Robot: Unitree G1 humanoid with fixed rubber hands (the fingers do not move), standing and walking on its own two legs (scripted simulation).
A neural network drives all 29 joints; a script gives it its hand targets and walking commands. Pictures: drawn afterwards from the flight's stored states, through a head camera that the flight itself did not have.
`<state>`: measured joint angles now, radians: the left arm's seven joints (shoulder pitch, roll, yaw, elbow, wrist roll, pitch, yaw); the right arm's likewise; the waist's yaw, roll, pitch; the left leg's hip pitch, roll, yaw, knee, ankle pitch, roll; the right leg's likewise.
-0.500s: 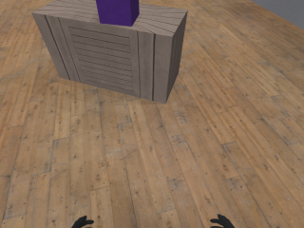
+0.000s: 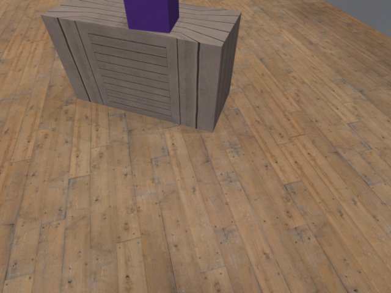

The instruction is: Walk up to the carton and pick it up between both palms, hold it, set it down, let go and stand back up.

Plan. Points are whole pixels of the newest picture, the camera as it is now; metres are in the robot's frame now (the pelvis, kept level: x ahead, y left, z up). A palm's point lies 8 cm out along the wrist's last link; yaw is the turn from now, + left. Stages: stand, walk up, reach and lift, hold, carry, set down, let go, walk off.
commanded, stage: stand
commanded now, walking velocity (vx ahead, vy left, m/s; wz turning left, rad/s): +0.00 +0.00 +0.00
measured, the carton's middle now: out of the picture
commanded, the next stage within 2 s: walk up in 1.24 s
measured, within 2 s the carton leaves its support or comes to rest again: neither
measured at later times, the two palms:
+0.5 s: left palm out of the picture +0.00 +0.21 -0.13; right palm out of the picture +0.00 -0.21 -0.14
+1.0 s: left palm out of the picture -0.02 +0.19 -0.14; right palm out of the picture -0.03 -0.20 -0.14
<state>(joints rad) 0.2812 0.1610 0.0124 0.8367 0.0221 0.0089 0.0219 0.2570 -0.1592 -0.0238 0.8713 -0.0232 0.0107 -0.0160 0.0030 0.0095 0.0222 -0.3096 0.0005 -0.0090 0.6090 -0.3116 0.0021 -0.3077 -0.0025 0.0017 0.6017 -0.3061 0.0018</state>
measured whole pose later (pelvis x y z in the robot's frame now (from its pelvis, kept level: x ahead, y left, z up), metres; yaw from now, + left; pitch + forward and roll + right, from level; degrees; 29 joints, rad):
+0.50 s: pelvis +0.00 +0.00 +0.01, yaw +0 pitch -1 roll +0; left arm 0.29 0.12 0.02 1.08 0.02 0.00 0.04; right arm 0.28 -0.12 -0.03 1.10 -0.01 0.00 -0.03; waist 0.00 0.01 0.05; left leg -0.21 0.00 0.00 0.48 -0.25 0.00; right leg -0.21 0.00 0.01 0.48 -0.25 0.00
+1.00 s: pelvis +0.00 +0.00 +0.01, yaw +0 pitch -2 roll +0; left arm 0.30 0.09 0.01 1.14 0.02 0.00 0.04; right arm 0.29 -0.09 -0.02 1.16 -0.01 0.00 -0.04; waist 0.00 0.01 0.05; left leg -0.19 0.01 0.00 0.46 -0.24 0.00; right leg -0.20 0.00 0.01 0.46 -0.23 0.00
